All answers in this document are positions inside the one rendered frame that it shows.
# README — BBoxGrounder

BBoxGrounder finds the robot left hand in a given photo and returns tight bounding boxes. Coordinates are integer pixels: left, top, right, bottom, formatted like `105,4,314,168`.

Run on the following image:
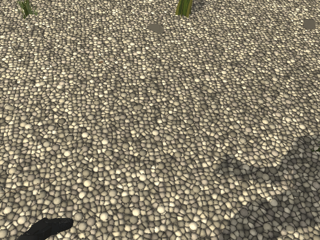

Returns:
15,217,74,240

